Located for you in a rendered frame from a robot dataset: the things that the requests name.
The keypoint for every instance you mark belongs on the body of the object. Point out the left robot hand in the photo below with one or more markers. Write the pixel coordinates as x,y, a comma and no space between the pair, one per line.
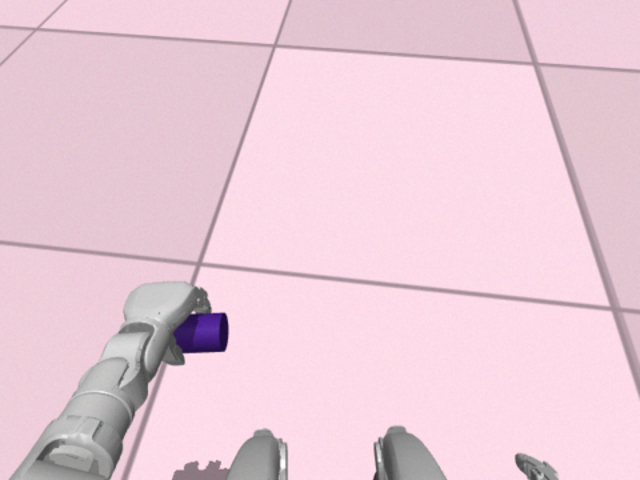
169,303

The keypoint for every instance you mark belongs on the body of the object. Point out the can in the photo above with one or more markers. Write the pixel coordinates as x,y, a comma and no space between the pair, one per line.
200,333

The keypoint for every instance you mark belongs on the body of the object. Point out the right robot hand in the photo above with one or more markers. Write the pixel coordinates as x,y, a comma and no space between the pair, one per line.
534,469

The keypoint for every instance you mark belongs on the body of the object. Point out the left robot arm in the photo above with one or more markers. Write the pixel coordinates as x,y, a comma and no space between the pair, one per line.
85,442

